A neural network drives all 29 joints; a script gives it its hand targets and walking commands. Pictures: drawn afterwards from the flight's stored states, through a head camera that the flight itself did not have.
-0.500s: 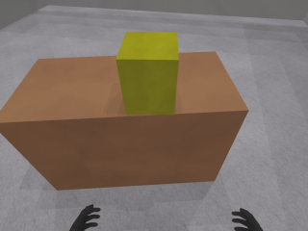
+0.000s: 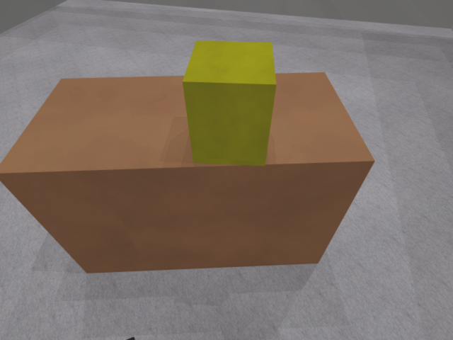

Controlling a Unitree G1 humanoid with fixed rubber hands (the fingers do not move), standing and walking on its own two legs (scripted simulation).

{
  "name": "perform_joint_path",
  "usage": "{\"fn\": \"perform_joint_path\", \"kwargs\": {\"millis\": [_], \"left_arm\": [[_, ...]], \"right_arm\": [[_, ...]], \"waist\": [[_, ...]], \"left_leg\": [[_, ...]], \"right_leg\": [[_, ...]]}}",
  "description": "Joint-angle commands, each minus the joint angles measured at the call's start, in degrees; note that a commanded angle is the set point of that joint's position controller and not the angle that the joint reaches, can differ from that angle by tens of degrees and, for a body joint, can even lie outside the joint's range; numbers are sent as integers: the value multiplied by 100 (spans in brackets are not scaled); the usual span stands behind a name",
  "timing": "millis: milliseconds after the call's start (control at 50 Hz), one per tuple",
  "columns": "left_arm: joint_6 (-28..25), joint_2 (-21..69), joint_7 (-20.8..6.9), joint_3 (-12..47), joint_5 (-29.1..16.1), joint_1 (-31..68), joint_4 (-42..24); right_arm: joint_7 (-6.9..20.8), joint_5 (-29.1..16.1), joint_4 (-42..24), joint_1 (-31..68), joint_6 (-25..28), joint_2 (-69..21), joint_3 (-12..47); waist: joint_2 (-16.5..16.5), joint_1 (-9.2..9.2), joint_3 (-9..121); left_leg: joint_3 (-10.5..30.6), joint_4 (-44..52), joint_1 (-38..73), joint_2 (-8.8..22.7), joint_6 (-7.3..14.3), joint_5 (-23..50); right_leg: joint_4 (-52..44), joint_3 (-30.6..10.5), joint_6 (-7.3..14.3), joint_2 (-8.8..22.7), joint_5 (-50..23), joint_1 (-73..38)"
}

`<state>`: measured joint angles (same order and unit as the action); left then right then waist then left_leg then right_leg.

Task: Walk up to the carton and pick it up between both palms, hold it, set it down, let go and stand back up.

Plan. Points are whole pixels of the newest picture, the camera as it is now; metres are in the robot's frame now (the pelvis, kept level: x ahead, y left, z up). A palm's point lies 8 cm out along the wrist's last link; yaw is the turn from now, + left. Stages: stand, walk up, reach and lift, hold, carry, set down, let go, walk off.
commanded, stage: stand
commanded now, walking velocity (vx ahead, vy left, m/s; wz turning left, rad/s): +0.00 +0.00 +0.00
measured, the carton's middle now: (231, 104) +0.69 +0.03 +0.04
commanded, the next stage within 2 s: walk up in 1.94 s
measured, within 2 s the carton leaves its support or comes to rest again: neither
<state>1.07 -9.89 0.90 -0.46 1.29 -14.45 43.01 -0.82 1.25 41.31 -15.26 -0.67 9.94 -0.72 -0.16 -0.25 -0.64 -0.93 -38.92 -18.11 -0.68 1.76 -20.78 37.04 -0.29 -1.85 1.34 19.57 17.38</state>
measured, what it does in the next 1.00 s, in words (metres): stands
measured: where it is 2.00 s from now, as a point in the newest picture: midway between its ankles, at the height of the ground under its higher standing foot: outside the picture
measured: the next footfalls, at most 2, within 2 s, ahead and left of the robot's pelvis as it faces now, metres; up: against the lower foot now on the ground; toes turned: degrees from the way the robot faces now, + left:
none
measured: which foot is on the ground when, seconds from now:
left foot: down 0.00-1.00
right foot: down 0.00-1.00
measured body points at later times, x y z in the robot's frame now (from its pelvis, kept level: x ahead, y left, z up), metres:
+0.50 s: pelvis +0.00 +0.00 +0.01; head +0.01 +0.00 +0.46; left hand +0.07 +0.23 -0.14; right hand +0.07 -0.23 -0.13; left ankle +0.00 +0.10 -0.72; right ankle +0.00 -0.14 -0.72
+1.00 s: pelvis +0.00 -0.01 +0.01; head +0.01 -0.02 +0.46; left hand +0.01 +0.21 -0.14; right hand +0.02 -0.23 -0.14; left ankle +0.00 +0.10 -0.72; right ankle +0.00 -0.14 -0.72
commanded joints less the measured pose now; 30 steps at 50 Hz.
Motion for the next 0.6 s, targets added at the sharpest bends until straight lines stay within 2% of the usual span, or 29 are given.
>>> {"fn": "perform_joint_path", "kwargs": {"millis": [0,20,40,60,80,100,120,140,160,200,220,240,260,280,300,320,340,360,380,400,420,440,480,500,520,540,560,580], "left_arm": [[-132,-414,35,-164,-22,-129,-227],[-129,-461,21,-148,-23,-102,-171],[-149,-465,-4,-191,-43,-103,-179],[-150,-471,5,-168,-39,-117,-170],[-155,-367,28,-146,-41,-27,-150],[-137,-414,15,-191,-1,-233,-34],[-137,-326,4,-164,-1,-157,-36],[-143,-356,6,-194,3,-43,-57],[-99,-290,10,-131,6,60,-33],[-141,-409,38,-173,14,-24,28],[-149,-516,74,-242,-11,-168,135],[-144,-537,106,-223,-15,-114,110],[-159,-420,126,-187,-14,32,122],[-142,-320,72,-160,-67,-149,288],[-129,-537,67,-230,-16,-78,263],[-125,-425,72,-237,-33,-300,343],[-140,-449,65,-252,-42,-312,381],[-132,-593,24,-293,4,-97,346],[-134,-468,45,-263,5,-45,332],[-131,-294,41,-225,-46,-261,424],[-128,-508,67,-273,-20,-277,467],[-118,-632,82,-310,-8,-260,559],[-104,-438,46,-288,32,-214,600],[-146,-279,59,-254,-7,-301,627],[-173,-330,46,-232,-49,-243,655],[-148,-267,57,-236,-34,-385,866],[-140,-190,94,-199,-40,-191,796],[-134,-353,86,-227,-26,-38,754]], "right_arm": [[-28,43,-368,13,194,488,-167],[-7,25,-385,50,212,553,-178],[-27,32,-355,-33,184,589,-196],[-27,43,-298,-218,172,633,-190],[-52,15,-242,-122,206,686,-228],[-62,-8,-150,-208,186,567,-183],[-57,5,-210,-20,166,524,-209],[-57,-27,-242,-108,163,520,-199],[-53,19,-144,-102,136,663,-201],[-57,-8,-76,-60,110,496,-220],[-77,11,3,-243,146,343,-187],[-106,40,-15,-190,110,492,-211],[-120,8,-27,-120,126,386,-201],[-85,42,-26,-73,152,505,-217],[-99,18,-42,-198,156,516,-208],[-103,25,125,-171,143,465,-180],[-88,-27,151,-195,153,499,-231],[-60,-21,125,-201,171,496,-227],[-82,8,212,-146,150,408,-169],[-91,-4,276,-191,144,380,-191],[-68,-8,257,-237,154,362,-190],[-93,-7,307,-241,144,356,-195],[-69,-22,428,-325,172,377,-236],[-118,10,477,-293,150,546,-279],[-111,-47,525,-496,155,558,-301],[-123,1,599,-480,156,467,-236],[-136,-1,556,-294,118,618,-316],[-106,-34,517,-232,89,401,-232]], "waist": [[-482,-26,169],[-256,-9,300],[-173,-29,449],[-101,38,211],[-209,1,176],[-34,-19,231],[12,-72,23],[183,26,303],[355,2,64],[49,3,112],[-212,65,434],[-251,24,-202],[-38,122,18],[263,40,121],[146,42,-3],[-8,-73,16],[-228,-49,42],[-77,57,27],[-364,5,-157],[-423,-46,12],[-240,5,69],[-334,7,132],[3,-23,238],[-231,-28,64],[-57,46,195],[289,-8,171],[352,50,-217],[510,67,-304]], "left_leg": [[512,1107,-14,428,76,1077],[576,1141,-13,518,111,1221],[537,1056,-18,484,129,1458],[537,1059,-68,513,90,1294],[580,1188,-287,487,112,1144],[570,1211,-309,481,103,866],[550,1182,-267,525,91,1086],[453,1110,-145,433,53,991],[396,1224,-88,437,36,759],[342,1063,154,354,27,987],[447,1060,193,387,63,1096],[330,1111,65,392,35,1272],[466,1116,178,438,83,1360],[406,1039,528,468,87,1656],[635,1246,-45,565,142,1520],[592,1309,-4,613,158,1274],[598,1323,-57,539,160,1054],[575,1405,-70,512,157,890],[566,1504,-382,508,111,778],[457,1387,45,454,111,790],[526,1381,4,466,143,961],[502,1407,-56,420,129,767],[585,1391,21,491,173,842],[513,1321,151,450,111,1251],[510,1429,41,463,130,917],[567,1410,143,489,125,849],[401,1276,83,412,90,755],[392,1338,49,369,80,727]], "right_leg": [[-504,-114,307,181,-1002,-136],[-483,-44,258,150,-1158,-324],[-437,14,246,178,-1148,-396],[-497,-42,240,166,-1134,-255],[-453,-11,268,149,-1226,-407],[-473,30,231,141,-984,-527],[-472,-45,293,152,-1121,-247],[-499,-62,295,170,-1159,-341],[-618,-54,259,145,-969,-86],[-789,-155,320,236,-1059,74],[-644,-41,285,198,-1104,-282],[-681,-144,277,268,-1130,158],[-673,-74,253,225,-956,-30],[-719,-77,259,152,-1144,90],[-560,-8,272,129,-1187,-209],[-589,-57,251,157,-932,-262],[-623,-63,230,193,-992,-348],[-651,-87,251,184,-907,-291],[-630,-136,287,224,-939,-480],[-772,-229,321,256,-895,-253],[-740,-169,337,254,-1021,-325],[-749,-129,324,214,-873,-252],[-834,18,268,188,-1048,-534],[-838,-100,306,225,-1245,-397],[-801,-101,304,202,-1170,-483],[-896,-151,336,221,-1100,-483],[-1029,-230,333,314,-979,-61],[-1261,-279,308,350,-689,-108]]}}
